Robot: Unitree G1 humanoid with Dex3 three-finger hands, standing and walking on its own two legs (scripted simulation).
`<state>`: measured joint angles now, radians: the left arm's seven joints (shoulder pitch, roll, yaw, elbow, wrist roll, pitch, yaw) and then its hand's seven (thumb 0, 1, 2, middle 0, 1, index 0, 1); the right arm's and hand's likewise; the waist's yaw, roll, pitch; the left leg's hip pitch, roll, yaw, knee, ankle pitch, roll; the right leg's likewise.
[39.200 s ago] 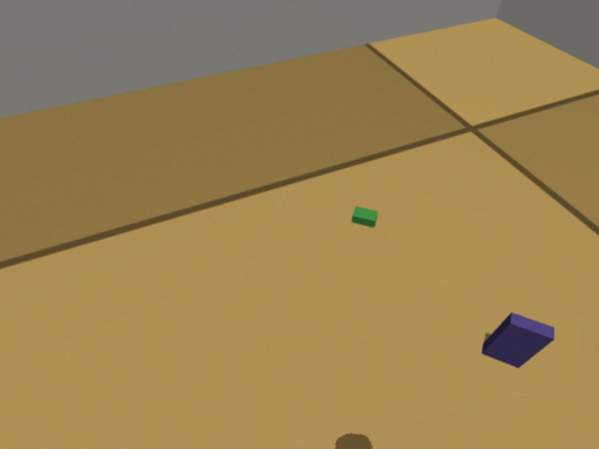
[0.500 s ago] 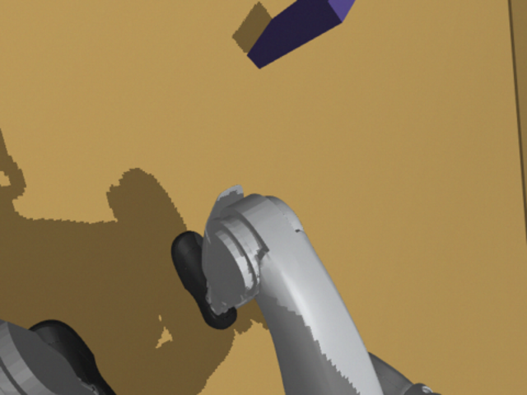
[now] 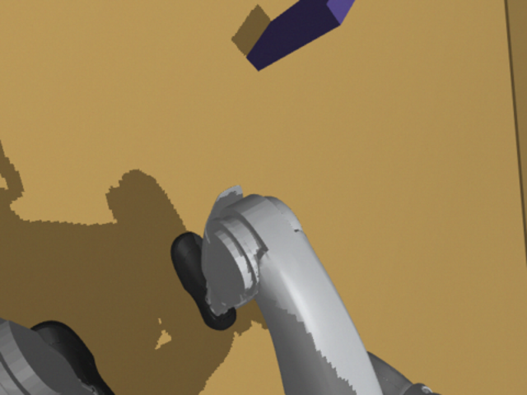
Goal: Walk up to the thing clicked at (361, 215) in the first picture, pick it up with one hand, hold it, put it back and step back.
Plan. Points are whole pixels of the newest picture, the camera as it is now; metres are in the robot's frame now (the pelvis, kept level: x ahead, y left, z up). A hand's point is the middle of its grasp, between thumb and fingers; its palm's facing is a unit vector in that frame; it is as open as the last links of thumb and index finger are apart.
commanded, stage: close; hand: left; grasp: from above
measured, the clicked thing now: out of the picture +0.48 +0.38 -0.31
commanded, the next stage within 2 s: none
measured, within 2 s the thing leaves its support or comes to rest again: neither
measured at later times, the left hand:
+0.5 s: hand out of the picture +0.46 +0.37 -0.28, palm faces -0.23 -0.39 -0.89, open 10.0 cm
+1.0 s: hand out of the picture +0.46 +0.37 -0.28, palm faces -0.24 -0.38 -0.89, open 10.6 cm
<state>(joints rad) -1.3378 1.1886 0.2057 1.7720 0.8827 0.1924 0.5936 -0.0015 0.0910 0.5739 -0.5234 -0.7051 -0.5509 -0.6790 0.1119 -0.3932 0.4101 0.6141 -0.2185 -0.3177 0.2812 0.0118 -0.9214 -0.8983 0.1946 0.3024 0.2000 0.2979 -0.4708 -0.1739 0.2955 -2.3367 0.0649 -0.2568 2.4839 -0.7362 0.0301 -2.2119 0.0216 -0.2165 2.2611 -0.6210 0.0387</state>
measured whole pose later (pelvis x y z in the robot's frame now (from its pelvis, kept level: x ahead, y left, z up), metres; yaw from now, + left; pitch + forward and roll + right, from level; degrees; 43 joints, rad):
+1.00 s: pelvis +0.00 +0.00 +0.00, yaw +0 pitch +31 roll -17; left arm -1.33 1.16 0.20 1.78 0.88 0.19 0.62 0.00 0.01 0.62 -0.46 -0.75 -0.49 -0.72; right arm 0.12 -0.40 0.40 0.62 -0.22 -0.32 0.29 0.02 -0.93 -0.90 0.19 0.30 0.20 0.30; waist -0.47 -0.17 0.28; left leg -2.33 0.06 -0.26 2.48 -0.74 0.03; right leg -2.20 0.02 -0.22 2.25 -0.62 0.04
